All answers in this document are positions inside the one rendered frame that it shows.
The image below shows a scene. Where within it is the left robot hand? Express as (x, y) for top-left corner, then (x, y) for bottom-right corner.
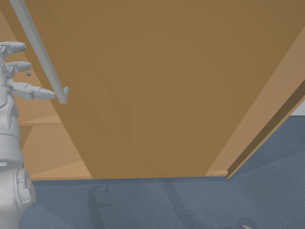
(0, 41), (56, 100)

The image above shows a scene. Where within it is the wardrobe door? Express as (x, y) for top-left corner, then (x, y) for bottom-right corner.
(208, 26), (305, 171)
(0, 0), (305, 179)

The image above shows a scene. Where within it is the handle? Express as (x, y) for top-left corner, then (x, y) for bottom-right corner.
(10, 0), (70, 104)

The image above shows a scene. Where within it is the robot left forearm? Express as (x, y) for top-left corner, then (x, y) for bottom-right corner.
(0, 86), (25, 173)

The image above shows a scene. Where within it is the robot left upper arm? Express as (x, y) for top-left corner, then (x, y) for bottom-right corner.
(0, 168), (36, 229)

